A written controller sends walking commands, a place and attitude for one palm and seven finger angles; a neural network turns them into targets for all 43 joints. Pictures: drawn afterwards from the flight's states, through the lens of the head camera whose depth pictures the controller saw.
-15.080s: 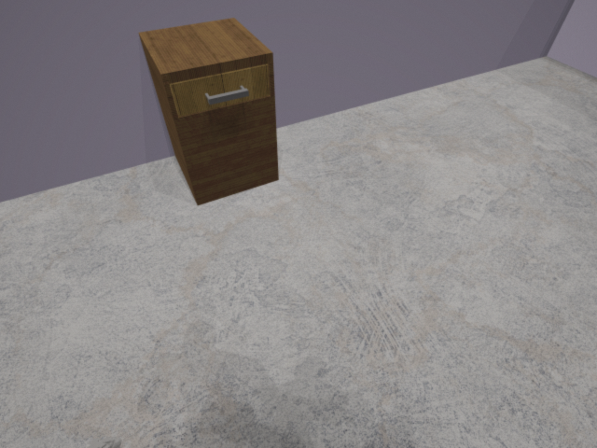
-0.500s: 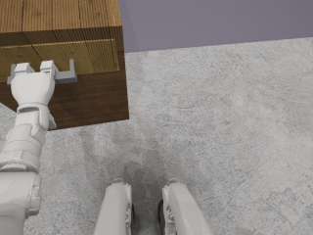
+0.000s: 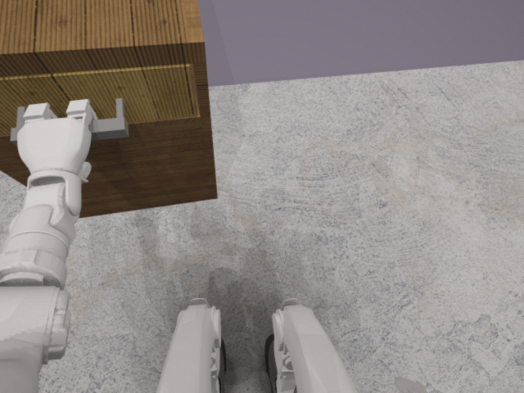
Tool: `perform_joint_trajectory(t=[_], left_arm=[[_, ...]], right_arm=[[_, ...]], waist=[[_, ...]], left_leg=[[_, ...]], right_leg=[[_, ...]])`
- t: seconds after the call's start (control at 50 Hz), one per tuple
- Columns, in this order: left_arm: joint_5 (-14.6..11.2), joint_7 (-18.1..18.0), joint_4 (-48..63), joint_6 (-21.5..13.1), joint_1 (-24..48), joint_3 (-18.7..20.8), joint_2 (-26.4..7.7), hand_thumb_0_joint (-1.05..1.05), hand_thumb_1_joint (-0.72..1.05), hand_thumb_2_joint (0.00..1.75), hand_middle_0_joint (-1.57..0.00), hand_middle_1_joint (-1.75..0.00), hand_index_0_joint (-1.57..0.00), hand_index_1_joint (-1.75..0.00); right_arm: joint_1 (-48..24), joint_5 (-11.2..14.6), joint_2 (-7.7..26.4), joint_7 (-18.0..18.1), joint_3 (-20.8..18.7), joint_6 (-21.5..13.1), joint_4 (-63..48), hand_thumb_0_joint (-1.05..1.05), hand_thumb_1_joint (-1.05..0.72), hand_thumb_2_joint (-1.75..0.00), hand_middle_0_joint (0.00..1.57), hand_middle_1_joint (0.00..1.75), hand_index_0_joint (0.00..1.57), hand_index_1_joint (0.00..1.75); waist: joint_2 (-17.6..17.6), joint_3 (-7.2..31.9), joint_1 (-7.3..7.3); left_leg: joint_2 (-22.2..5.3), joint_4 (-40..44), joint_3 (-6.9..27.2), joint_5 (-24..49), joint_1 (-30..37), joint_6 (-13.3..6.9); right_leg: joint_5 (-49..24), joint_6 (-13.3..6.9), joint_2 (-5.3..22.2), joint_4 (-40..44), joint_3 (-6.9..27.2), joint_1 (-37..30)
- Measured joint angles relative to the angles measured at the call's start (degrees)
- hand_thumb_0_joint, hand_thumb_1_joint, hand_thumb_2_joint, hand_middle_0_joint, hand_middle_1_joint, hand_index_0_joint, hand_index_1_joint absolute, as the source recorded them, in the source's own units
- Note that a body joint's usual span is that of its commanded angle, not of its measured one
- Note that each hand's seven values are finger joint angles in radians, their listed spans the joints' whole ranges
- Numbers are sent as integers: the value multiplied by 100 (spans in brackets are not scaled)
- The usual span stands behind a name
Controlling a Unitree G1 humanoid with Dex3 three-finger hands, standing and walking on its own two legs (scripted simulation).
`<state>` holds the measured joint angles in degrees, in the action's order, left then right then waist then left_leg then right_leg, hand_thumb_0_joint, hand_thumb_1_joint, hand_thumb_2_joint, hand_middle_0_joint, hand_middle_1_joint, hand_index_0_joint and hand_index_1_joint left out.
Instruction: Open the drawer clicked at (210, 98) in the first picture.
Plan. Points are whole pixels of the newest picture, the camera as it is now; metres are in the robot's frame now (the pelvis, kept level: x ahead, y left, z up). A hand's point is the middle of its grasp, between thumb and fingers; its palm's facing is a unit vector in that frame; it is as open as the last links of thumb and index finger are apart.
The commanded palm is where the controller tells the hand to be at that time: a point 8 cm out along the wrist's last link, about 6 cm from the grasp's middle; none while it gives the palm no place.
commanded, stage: close the thumb around the handle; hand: left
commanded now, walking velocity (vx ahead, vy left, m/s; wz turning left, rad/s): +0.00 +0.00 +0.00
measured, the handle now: (72, 120) +0.53 +0.30 -0.04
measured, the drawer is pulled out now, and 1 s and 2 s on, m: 0.00 0.07 0.18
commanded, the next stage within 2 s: pull the drawer open in 0.26 s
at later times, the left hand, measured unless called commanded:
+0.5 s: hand (74, 163) +0.46 +0.29 -0.06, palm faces -0.05 -0.04 -1.00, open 6.0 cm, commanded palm +0.44 +0.25 -0.01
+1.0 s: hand (75, 200) +0.40 +0.28 -0.06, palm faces -0.05 -0.05 -1.00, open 6.0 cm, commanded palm +0.37 +0.25 -0.01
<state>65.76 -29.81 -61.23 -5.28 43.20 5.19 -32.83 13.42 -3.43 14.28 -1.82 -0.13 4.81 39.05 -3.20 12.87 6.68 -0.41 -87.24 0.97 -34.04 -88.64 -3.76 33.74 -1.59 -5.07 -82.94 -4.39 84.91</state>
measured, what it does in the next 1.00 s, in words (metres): stands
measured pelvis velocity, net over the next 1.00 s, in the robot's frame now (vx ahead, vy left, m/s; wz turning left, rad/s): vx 0.02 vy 0.01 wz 0.01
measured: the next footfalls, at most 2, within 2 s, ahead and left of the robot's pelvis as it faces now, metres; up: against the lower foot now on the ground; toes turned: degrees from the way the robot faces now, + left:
none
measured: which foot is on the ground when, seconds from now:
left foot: down 0.00-1.00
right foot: down 0.00-1.00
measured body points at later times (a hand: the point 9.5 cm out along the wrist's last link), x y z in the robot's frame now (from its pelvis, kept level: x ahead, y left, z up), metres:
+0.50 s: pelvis +0.01 +0.01 +0.01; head +0.19 +0.04 +0.42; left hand +0.46 +0.29 -0.01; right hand +0.07 -0.26 -0.12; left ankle +0.04 +0.08 -0.56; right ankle +0.03 -0.11 -0.56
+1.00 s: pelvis +0.02 +0.01 +0.02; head +0.18 +0.03 +0.44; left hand +0.40 +0.28 -0.01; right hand +0.13 -0.25 -0.11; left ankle +0.04 +0.08 -0.56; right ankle +0.03 -0.11 -0.56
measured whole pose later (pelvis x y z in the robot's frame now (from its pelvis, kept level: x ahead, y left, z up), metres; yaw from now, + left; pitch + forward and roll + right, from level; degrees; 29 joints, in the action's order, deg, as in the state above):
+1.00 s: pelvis +0.02 +0.01 +0.02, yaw +1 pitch +32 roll -5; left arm 64.9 -34.6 -47.7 -4.3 24.8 3.1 -24.0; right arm 9.7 -3.6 13.9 -3.2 -2.7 7.8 38.3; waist -2.6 13.1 2.5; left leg 0.0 -82.1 -0.3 -34.6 -80.1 -4.0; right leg 34.3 -1.2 -4.7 -78.5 -2.7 76.9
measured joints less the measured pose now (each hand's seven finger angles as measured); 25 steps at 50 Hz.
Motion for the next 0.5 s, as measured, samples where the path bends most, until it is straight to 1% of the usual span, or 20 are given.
perform_joint_trajectory(t=[0.12,0.18,0.38,0.5], left_arm=[[-9,38,128,-49,-118,45,-8,0,58,76,-35,-131,-37,-130],[-8,22,202,-63,-185,69,11,0,69,81,-34,-131,-37,-129],[-3,-122,293,-31,-285,56,138,0,70,79,-31,-134,-35,-131],[-72,-48,524,59,-507,49,210,0,71,78,-31,-133,-35,-130]], right_arm=[[19,-12,-1,-10,-34,45,-5,0,-91,-90,20,30,21,30],[25,-18,2,-23,-58,66,11,0,-91,-90,20,30,21,30],[9,-32,-8,-60,-95,108,78,0,-91,-90,20,30,21,30],[-28,-20,-37,-97,-146,180,27,0,-91,-90,20,30,21,30]], waist=[[-7,-1,-6],[-15,-7,-17],[-14,-29,-68],[-16,-51,-81]], left_leg=[[-14,3,-25,-22,28,-10],[-17,6,-36,-37,45,-17],[-4,77,-50,-57,135,-39],[-16,165,-72,-62,268,-44]], right_leg=[[9,11,-13,5,27,-18],[18,20,-16,11,39,-33],[33,46,-8,92,61,-129],[23,56,-22,188,91,-255]])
